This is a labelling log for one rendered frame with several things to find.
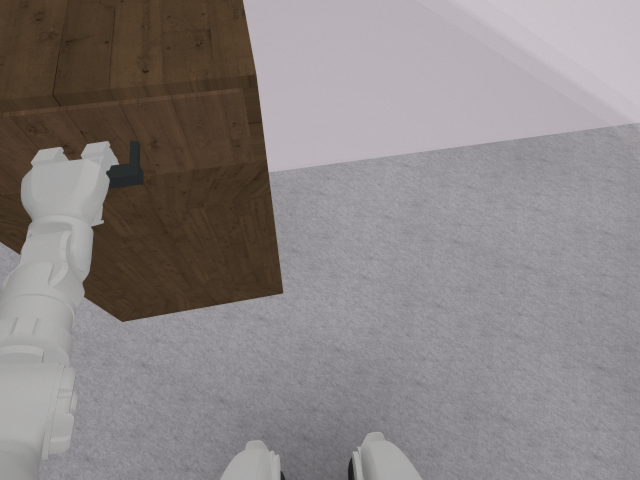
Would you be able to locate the drawer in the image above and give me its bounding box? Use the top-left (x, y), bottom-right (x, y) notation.
top-left (0, 88), bottom-right (251, 194)

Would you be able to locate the right robot shin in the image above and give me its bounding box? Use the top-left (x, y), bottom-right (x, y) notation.
top-left (360, 432), bottom-right (385, 448)

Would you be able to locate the left robot upper arm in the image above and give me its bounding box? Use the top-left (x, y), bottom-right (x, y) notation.
top-left (0, 363), bottom-right (78, 480)

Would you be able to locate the left robot forearm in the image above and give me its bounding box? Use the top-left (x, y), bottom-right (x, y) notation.
top-left (0, 215), bottom-right (93, 368)

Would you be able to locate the cabinet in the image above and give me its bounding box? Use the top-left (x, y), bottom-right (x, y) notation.
top-left (0, 0), bottom-right (283, 322)

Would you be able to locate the robot left hand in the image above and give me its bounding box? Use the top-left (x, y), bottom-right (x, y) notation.
top-left (21, 141), bottom-right (119, 227)

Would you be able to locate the robot left thigh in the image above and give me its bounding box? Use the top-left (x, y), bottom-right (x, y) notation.
top-left (220, 449), bottom-right (281, 480)

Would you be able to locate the handle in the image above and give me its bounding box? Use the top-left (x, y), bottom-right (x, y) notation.
top-left (35, 141), bottom-right (144, 189)

